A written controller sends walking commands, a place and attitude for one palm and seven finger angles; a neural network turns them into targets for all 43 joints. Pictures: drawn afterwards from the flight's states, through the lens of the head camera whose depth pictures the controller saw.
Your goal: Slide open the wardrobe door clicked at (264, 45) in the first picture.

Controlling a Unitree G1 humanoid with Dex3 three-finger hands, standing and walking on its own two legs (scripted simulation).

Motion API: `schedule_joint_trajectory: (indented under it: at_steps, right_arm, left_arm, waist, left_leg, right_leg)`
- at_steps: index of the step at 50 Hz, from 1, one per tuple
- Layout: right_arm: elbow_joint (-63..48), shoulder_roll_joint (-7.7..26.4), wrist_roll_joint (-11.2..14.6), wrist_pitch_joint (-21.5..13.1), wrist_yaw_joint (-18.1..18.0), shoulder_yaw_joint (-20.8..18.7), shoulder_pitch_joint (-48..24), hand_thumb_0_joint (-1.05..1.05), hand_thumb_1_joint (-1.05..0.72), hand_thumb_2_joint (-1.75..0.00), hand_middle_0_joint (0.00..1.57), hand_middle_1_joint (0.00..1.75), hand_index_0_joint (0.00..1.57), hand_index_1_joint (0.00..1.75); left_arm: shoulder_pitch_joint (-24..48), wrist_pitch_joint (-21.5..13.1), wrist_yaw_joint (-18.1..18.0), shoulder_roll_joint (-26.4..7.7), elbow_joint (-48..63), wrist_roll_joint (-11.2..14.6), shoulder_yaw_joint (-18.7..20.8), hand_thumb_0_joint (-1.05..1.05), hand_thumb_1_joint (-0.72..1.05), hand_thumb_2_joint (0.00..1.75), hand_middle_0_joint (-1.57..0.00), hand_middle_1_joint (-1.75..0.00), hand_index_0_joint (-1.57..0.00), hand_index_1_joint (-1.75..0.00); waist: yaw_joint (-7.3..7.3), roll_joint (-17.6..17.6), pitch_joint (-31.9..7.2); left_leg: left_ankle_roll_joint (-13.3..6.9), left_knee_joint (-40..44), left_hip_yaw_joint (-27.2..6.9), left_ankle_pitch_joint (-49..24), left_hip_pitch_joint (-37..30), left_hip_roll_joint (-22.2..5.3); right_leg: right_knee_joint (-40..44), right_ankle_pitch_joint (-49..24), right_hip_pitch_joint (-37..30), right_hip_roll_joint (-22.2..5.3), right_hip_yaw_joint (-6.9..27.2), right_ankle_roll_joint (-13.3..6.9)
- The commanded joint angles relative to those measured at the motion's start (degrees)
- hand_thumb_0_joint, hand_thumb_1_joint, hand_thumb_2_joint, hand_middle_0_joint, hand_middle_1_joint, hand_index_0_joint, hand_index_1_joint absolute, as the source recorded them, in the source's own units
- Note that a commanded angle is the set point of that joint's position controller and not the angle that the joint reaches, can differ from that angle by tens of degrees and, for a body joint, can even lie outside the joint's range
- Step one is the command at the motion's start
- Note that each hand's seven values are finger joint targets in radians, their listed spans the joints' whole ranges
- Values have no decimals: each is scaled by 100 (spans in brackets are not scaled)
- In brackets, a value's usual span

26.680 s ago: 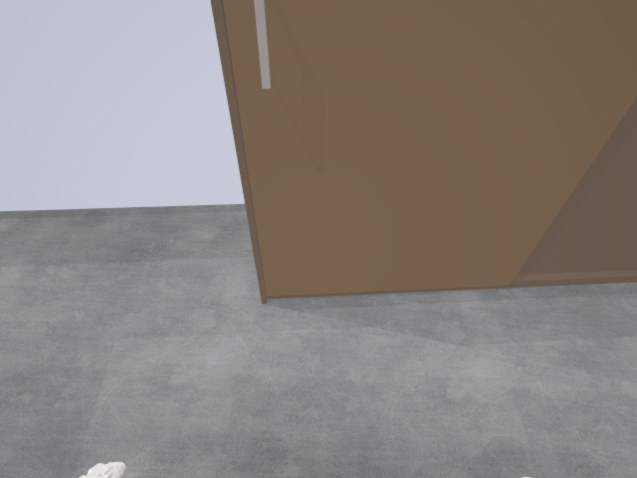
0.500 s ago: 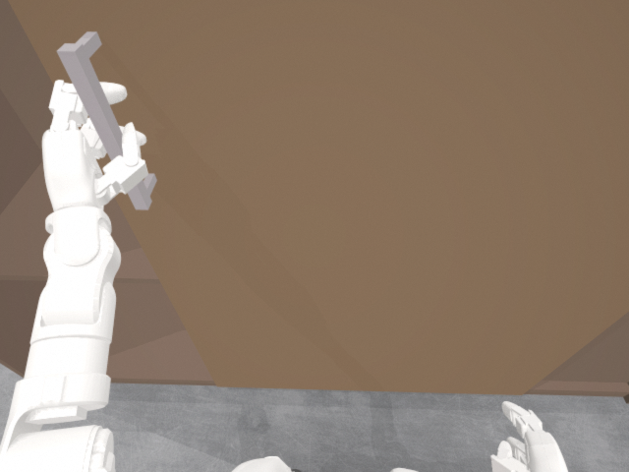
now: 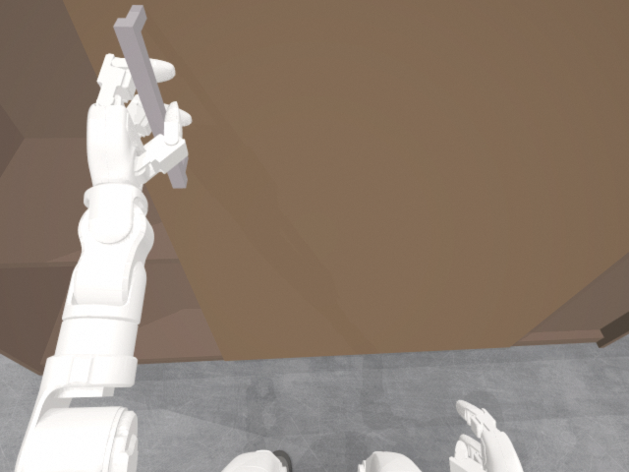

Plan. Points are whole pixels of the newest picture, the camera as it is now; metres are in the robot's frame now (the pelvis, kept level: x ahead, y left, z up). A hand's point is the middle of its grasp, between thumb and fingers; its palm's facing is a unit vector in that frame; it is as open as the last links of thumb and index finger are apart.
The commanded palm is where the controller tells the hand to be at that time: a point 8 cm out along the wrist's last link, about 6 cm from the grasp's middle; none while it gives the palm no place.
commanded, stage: stop walking and hold the door there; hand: left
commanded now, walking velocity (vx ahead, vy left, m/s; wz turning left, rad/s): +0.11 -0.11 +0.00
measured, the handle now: (161, 108) +0.45 +0.21 +0.20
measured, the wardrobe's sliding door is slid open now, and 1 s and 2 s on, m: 0.55 0.55 0.55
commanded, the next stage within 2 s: loosen the grip on the handle in 0.80 s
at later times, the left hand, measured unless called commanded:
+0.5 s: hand (182, 139) +0.41 +0.18 +0.20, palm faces +0.32 -0.94 -0.14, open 6.3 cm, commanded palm +0.38 +0.20 +0.17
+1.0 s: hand (169, 129) +0.41 +0.19 +0.21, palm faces +0.31 -0.94 -0.17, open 6.6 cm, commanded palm +0.37 +0.23 +0.18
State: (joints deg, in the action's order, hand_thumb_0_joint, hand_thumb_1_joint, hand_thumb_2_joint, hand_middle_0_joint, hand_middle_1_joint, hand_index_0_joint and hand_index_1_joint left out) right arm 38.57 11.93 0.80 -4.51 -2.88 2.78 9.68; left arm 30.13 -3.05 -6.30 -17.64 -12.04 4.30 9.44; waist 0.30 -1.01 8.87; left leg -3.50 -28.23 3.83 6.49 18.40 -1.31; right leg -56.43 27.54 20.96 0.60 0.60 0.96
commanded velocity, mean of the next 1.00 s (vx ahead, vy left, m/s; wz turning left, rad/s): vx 0.02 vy -0.01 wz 0.00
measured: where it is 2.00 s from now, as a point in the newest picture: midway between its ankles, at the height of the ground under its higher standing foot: outside the picture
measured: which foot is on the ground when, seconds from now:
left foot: down 0.00-1.00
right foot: up 0.00-0.26, down 0.28-1.00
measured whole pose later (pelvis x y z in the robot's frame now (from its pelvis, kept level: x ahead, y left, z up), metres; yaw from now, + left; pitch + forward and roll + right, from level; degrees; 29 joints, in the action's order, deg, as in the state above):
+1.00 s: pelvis -0.01 -0.05 -0.01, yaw +0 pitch +1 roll +1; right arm 41.1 14.0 0.0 -8.1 -1.7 -1.1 11.5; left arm 40.6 -4.9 2.0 -22.8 -35.5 0.8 19.7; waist -1.8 -1.4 1.2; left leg 0.5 -28.0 3.5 4.3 24.7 -2.6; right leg -37.0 22.8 12.7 0.9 -4.8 -2.4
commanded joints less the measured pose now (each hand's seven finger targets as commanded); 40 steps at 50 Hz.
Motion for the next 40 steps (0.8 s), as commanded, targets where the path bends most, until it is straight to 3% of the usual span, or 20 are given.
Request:
schedule_joint_trajectory:
  at_steps: [1, 4, 6, 8, 10, 12, 14, 15, 16, 17, 19, 22, 24, 25, 28, 30, 31, 35, 38, 40]
  right_arm:
    - [-801, 827, 38, -304, -125, -323, -376, 0, -90, -90, 20, 30, 20, 30]
    - [-716, 841, 11, -260, -165, -299, -274, 0, -90, -90, 20, 30, 20, 30]
    - [-674, 886, -28, -245, -204, -302, -159, 0, -90, -90, 20, 30, 20, 30]
    - [-629, 884, -38, -270, -184, -321, -29, 0, -90, -90, 20, 30, 20, 30]
    - [-591, 895, -47, -294, -178, -320, 40, 0, -90, -90, 20, 30, 20, 30]
    - [-597, 850, -50, -265, -184, -265, 81, 0, -90, -90, 20, 30, 20, 30]
    - [-659, 784, -76, -183, -211, -247, -22, 0, -90, -90, 20, 30, 20, 30]
    - [-682, 796, -50, -199, -214, -233, -82, 0, -90, -90, 20, 30, 20, 30]
    - [-636, 874, 79, -205, -228, -283, -69, 0, -90, -90, 20, 30, 20, 30]
    - [-684, 904, 127, -197, -244, -299, -135, 0, -90, -90, 20, 30, 20, 30]
    - [-627, 965, 139, -142, -275, -301, -68, 0, -90, -90, 20, 30, 20, 30]
    - [-631, 1047, 123, -114, -292, -325, -39, 0, -90, -90, 20, 30, 20, 30]
    - [-648, 1046, 100, -112, -295, -316, -49, 0, -90, -90, 20, 30, 20, 30]
    - [-652, 1021, 96, -105, -303, -316, -44, 0, -90, -90, 20, 30, 20, 30]
    - [-656, 965, 124, -62, -310, -300, 49, 0, -90, -90, 20, 30, 20, 30]
    - [-644, 956, 151, -38, -317, -300, 29, 0, -90, -90, 20, 30, 20, 30]
    - [-611, 1006, 167, -16, -340, -309, 40, 0, -90, -90, 20, 30, 20, 30]
    - [-667, 971, 165, 12, -357, -296, -8, 0, -90, -90, 20, 30, 20, 30]
    - [-672, 1034, 136, 40, -325, -326, 48, 0, -90, -90, 20, 30, 20, 30]
    - [-712, 1005, 142, 27, -289, -308, -28, 0, -90, -90, 20, 30, 20, 30]
  left_arm:
    - [2664, -519, 220, -296, 1569, -87, -636, 0, 90, 90, -45, -140, -45, -140]
    - [2851, -473, 138, -486, 1129, -88, -496, 0, 90, 90, -45, -140, -45, -140]
    - [2981, -500, 111, -808, 965, -97, -271, 0, 90, 90, -45, -140, -45, -140]
    - [3035, -508, 144, -594, 739, -109, -483, 0, 90, 90, -45, -140, -45, -140]
    - [3005, -511, 147, -774, 465, -115, -356, 0, 90, 90, -45, -140, -45, -140]
    - [2797, -510, 184, -1107, 192, -113, -140, 0, 90, 90, -45, -140, -45, -140]
    - [2764, -531, 190, -1534, 118, -73, 201, 0, 90, 90, -45, -140, -45, -140]
    - [2756, -528, 190, -1527, 178, -74, 208, 0, 90, 90, -45, -140, -45, -140]
    - [2819, -490, 189, -1438, 173, -40, 129, 0, 90, 90, -45, -140, -45, -140]
    - [2864, -486, 186, -1281, 148, -40, 72, 0, 90, 90, -45, -140, -45, -140]
    - [2891, -497, 188, -1210, 17, -65, 33, 0, 90, 90, -45, -140, -45, -140]
    - [2766, -501, 173, -1111, 95, -25, -47, 0, 90, 90, -45, -140, -45, -140]
    - [2781, -520, 161, -1123, 191, -6, -53, 0, 90, 90, -45, -140, -45, -140]
    - [2725, -516, 152, -1132, 105, -5, -48, 0, 90, 90, -45, -140, -45, -140]
    - [2685, -496, 143, -1183, -56, -31, -89, 0, 90, 90, -45, -140, -45, -140]
    - [2630, -519, 129, -1365, -229, -56, 82, 0, 90, 90, -45, -140, -45, -140]
    - [2586, -527, 108, -1607, -237, -79, 222, 0, 90, 90, -45, -140, -45, -140]
    - [2469, -610, 174, -1379, -119, -85, 174, 0, 90, 90, -45, -140, -45, -140]
    - [2198, -646, 178, -1405, 45, -68, 231, 0, 90, 90, -45, -140, -45, -140]
    - [2162, -701, 202, -1271, 299, -28, 144, 0, 90, 90, -45, -140, -45, -140]
  waist:
    - [97, -1059, -2464]
    - [68, -1311, -2500]
    - [53, -1258, -2512]
    - [62, -1337, -2599]
    - [53, -1287, -2643]
    - [71, -822, -2499]
    - [79, -11, -2346]
    - [86, 187, -2392]
    - [106, 671, -2370]
    - [65, 830, -2276]
    - [44, 400, -2429]
    - [50, -787, -2521]
    - [10, -740, -2422]
    - [1, -635, -2265]
    - [47, 64, -2092]
    - [38, 436, -2084]
    - [27, 391, -2172]
    - [-34, 372, -2172]
    - [14, -144, -2475]
    - [-5, -479, -2577]
  left_leg:
    - [-12, 1730, -1483, 1410, -1164, -1500]
    - [162, 2199, -1389, 2425, -1158, -1443]
    - [165, 2178, -1317, 2267, -1258, -1361]
    - [247, 2082, -1090, 1927, -1478, -1253]
    - [320, 1696, -861, 1537, -1383, -1101]
    - [416, 1058, -633, 869, -943, -842]
    - [542, 35, -400, 311, -869, -607]
    - [538, -80, -342, 89, -954, -522]
    - [438, -176, -469, -279, -887, -535]
    - [307, -369, -471, -836, -971, -694]
    - [206, -420, -568, -1489, -1186, -819]
    - [-68, -41, -1165, -1770, -1468, -1174]
    - [-75, 358, -1384, -877, -1196, -1285]
    - [-13, 410, -1250, -460, -1030, -1207]
    - [216, -163, -696, -492, -744, -857]
    - [280, -607, -444, -639, -684, -685]
    - [274, -662, -409, -695, -603, -642]
    - [188, -581, -358, -1137, -618, -585]
    - [-97, -335, -762, -2523, -1350, -902]
    - [-220, -164, -1120, -2209, -1382, -1143]
  right_leg:
    - [303, -424, -406, -14, -118, 6]
    - [833, -99, -630, 114, -447, -56]
    - [1409, 37, -860, 177, -552, -95]
    - [1987, 272, -1033, 263, -691, -188]
    - [2936, -112, -1439, 184, -644, -300]
    - [3795, -713, -1825, -284, -218, -467]
    - [3977, -1160, -1319, -1203, 438, -724]
    - [3750, -1669, -1113, -1283, 279, -645]
    - [3476, -2001, -1226, -1073, 78, -470]
    - [3279, -2654, -1098, -1012, 150, -329]
    - [2929, -2978, -1089, -923, 72, -204]
    - [2520, -1753, -829, -449, -108, -77]
    - [2781, -913, -942, -315, -144, -136]
    - [3050, -804, -988, -370, -88, -196]
    - [3335, -1539, -1087, -956, 293, -371]
    - [3289, -2674, -1101, -1232, 398, -368]
    - [3150, -3325, -1332, -1274, 363, -336]
    - [2679, -4433, -1628, -1166, 151, -196]
    - [2228, -3641, -1233, -676, -135, 11]
    - [2318, -2354, -1089, -431, -112, 6]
